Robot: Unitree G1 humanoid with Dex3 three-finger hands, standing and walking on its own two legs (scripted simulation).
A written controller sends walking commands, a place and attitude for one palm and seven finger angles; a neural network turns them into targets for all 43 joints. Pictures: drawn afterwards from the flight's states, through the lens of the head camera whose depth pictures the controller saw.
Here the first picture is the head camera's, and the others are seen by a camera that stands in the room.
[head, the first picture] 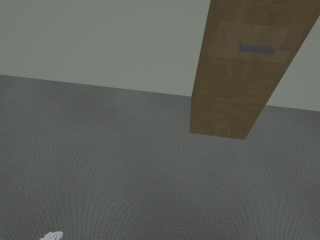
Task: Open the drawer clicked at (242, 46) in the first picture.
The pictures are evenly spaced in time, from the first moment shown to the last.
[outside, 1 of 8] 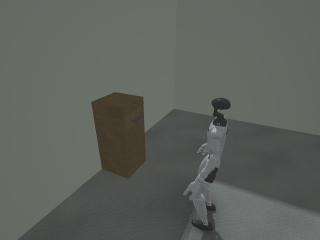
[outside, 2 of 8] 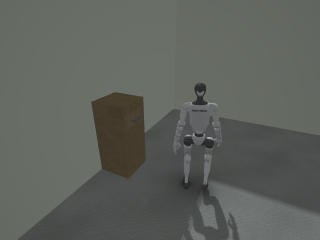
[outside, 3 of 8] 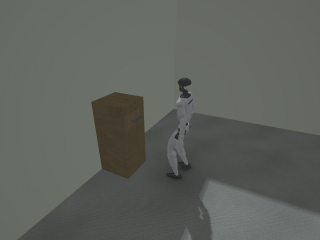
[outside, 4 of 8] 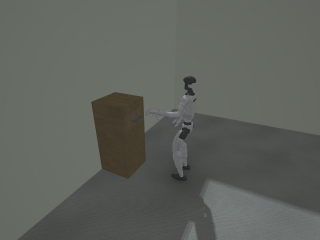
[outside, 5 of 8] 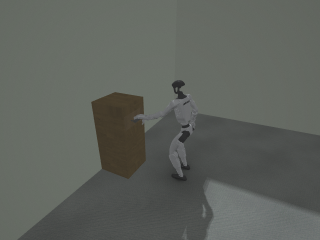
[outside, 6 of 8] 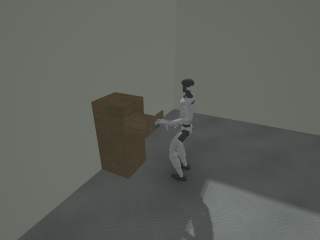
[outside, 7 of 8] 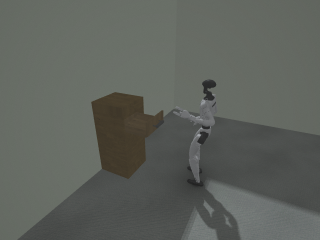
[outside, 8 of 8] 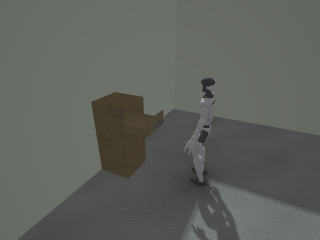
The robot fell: no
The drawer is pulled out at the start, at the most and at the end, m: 0.00 0.30 0.30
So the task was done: yes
